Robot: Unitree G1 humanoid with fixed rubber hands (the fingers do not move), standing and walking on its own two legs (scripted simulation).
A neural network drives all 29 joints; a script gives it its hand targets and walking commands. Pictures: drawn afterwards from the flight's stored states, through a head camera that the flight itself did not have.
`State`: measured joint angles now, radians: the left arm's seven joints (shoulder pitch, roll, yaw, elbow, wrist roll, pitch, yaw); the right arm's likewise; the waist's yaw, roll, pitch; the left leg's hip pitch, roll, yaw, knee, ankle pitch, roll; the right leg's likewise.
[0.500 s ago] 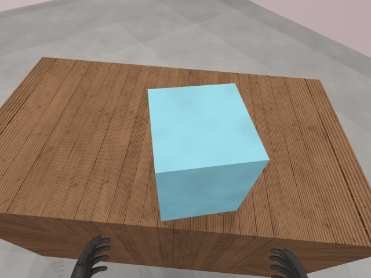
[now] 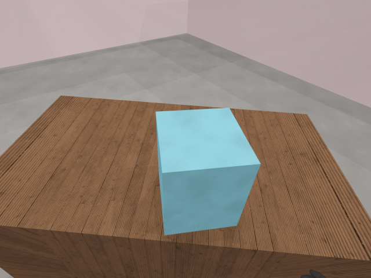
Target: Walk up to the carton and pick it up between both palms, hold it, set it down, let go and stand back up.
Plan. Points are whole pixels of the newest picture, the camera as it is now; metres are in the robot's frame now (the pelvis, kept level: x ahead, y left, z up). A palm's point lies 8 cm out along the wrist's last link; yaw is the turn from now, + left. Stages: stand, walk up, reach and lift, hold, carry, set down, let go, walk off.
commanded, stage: stand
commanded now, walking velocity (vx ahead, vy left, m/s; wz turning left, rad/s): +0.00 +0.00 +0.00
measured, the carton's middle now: (197, 170) +0.42 +0.01 +0.03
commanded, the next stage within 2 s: none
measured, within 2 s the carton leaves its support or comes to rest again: neither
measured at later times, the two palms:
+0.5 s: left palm out of the picture +0.05 +0.30 -0.11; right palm out of the picture +0.11 -0.28 -0.08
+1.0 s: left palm out of the picture +0.04 +0.30 -0.10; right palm out of the picture +0.10 -0.28 -0.09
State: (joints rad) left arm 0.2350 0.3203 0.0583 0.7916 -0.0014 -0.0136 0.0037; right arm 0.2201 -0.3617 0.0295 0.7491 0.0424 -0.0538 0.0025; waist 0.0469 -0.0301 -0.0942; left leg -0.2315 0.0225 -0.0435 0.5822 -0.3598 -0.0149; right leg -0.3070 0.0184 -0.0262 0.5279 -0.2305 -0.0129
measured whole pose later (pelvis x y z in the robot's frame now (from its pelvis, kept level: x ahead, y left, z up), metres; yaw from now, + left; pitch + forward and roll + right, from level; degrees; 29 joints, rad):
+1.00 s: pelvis -0.02 +0.00 +0.00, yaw +0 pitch -1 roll -1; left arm 0.24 0.34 0.06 0.95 0.00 -0.03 0.00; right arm 0.28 -0.36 0.03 0.75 0.04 -0.04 0.00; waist 0.05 0.01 -0.05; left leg -0.23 0.01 -0.04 0.57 -0.33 -0.01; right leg -0.31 0.01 -0.03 0.53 -0.21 -0.01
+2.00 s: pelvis -0.02 -0.01 +0.00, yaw +0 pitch -1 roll +0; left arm 0.18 0.34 0.06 0.99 0.00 -0.03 -0.01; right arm 0.28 -0.38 0.03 0.75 0.04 -0.03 0.00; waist 0.05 0.03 -0.02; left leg -0.22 0.01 -0.04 0.53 -0.30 -0.02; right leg -0.31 0.00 -0.03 0.52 -0.19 -0.02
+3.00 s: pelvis -0.02 -0.01 +0.00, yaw +0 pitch -1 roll +0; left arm 0.14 0.34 0.06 1.00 0.00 -0.03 -0.01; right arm 0.27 -0.39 0.03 0.75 0.04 -0.03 0.00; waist 0.05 0.03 0.01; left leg -0.21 0.01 -0.04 0.51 -0.29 -0.02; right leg -0.31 0.00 -0.03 0.51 -0.19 -0.02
